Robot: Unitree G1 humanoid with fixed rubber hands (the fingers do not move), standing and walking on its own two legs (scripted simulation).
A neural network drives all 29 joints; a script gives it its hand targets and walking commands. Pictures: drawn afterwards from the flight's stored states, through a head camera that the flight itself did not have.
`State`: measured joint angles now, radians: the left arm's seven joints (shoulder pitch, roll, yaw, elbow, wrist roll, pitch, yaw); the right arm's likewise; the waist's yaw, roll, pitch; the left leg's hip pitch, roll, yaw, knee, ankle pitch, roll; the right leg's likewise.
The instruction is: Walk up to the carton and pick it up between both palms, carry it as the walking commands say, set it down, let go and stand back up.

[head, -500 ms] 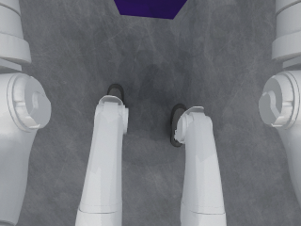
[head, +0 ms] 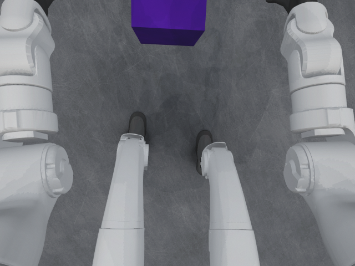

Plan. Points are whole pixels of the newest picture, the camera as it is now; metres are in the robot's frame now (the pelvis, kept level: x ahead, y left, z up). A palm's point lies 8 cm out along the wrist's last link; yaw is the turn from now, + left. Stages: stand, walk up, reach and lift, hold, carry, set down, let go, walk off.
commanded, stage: let go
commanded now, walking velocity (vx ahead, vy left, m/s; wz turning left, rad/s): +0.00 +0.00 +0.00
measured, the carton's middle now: (168, 5) +0.66 +0.05 -0.55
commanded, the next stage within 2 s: stand in 1.28 s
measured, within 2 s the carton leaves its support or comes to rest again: neither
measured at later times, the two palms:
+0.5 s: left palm out of the picture +0.31 +0.25 +0.00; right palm out of the picture +0.35 -0.20 +0.01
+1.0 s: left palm out of the picture +0.26 +0.23 +0.03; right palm out of the picture +0.26 -0.24 +0.03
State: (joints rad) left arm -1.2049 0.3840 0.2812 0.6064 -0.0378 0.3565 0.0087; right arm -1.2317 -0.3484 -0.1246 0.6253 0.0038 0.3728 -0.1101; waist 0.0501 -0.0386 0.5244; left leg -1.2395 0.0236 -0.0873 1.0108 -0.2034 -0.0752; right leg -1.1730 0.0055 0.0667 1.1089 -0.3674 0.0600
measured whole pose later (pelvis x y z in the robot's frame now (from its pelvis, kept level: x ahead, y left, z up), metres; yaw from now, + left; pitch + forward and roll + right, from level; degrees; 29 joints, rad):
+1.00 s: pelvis +0.09 -0.01 +0.10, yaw +1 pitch +0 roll +1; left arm 0.21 0.22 0.06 0.40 0.01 0.09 -0.08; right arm 0.19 -0.17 -0.11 0.44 -0.01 0.07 0.08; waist -0.01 -0.04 0.09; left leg -0.31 0.02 -0.06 0.49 -0.19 -0.07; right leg -0.25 -0.03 0.07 0.58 -0.33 0.03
